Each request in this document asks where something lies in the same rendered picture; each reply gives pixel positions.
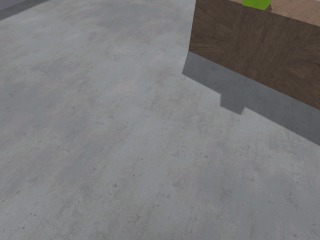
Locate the carton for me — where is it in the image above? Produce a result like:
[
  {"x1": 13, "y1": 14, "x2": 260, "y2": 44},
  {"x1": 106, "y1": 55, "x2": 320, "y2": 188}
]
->
[{"x1": 242, "y1": 0, "x2": 272, "y2": 10}]

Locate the pedestal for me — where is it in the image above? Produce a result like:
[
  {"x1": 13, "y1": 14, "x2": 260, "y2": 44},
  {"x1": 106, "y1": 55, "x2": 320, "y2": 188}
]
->
[{"x1": 188, "y1": 0, "x2": 320, "y2": 110}]

